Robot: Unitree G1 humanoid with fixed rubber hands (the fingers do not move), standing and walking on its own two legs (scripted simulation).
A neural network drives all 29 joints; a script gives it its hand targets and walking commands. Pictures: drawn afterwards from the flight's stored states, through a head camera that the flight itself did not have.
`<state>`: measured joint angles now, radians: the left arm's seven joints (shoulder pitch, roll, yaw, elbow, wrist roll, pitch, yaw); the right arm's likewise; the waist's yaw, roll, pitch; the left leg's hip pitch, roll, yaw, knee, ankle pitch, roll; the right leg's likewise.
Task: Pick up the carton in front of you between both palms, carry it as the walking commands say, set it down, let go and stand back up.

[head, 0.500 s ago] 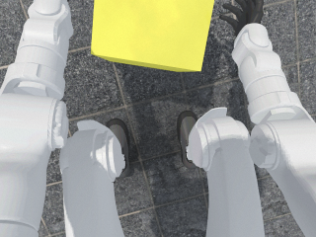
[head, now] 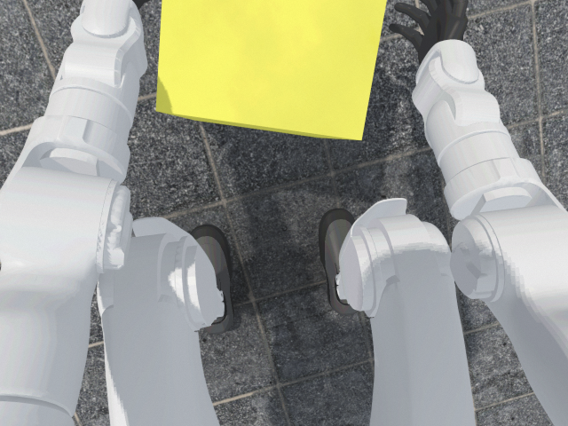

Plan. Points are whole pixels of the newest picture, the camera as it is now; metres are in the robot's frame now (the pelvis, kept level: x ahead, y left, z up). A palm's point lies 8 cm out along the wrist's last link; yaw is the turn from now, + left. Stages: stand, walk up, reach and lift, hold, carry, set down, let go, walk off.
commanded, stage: reach and lift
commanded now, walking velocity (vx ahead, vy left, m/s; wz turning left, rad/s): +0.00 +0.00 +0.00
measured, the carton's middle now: (268, 50) +0.51 +0.01 -0.24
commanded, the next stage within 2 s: none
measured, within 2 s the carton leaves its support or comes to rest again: leaves its support in 0.42 s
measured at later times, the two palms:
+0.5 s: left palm out of the picture +0.54 +0.15 -0.15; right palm (426, 11) +0.52 -0.15 -0.13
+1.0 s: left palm out of the picture +0.49 +0.17 +0.07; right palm out of the picture +0.47 -0.13 +0.07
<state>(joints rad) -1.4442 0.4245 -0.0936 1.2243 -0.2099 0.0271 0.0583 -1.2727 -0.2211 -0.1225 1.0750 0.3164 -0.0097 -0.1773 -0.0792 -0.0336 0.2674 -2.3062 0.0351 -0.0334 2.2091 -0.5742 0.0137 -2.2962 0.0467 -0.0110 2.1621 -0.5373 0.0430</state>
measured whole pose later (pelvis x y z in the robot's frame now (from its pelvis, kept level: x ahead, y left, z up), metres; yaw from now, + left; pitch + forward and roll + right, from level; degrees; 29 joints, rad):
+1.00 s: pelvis +0.00 -0.01 +0.12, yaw +5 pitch +41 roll -1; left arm -1.09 0.06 0.39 0.84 0.26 0.34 0.02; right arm -0.94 0.09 -0.57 0.63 -0.20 0.33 -0.09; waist -0.04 0.01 -0.19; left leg -2.03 -0.05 -0.05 1.79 -0.48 -0.02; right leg -2.00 0.06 0.04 1.78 -0.50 0.05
